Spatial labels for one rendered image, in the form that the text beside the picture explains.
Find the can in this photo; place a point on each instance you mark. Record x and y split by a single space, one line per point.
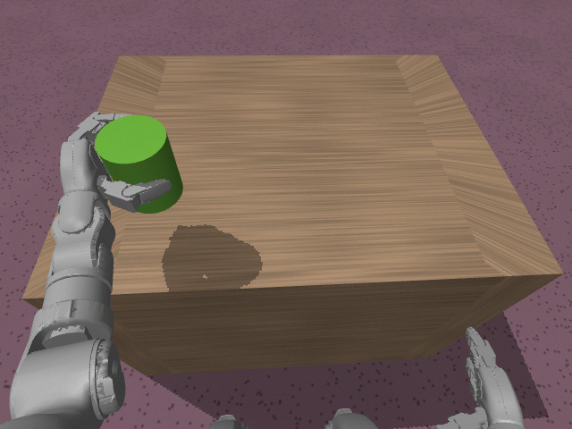
136 149

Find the left robot hand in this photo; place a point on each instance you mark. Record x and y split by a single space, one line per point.
82 169

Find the left robot arm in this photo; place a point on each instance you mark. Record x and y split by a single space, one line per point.
70 374

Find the right robot hand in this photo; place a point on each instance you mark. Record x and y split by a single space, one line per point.
491 388

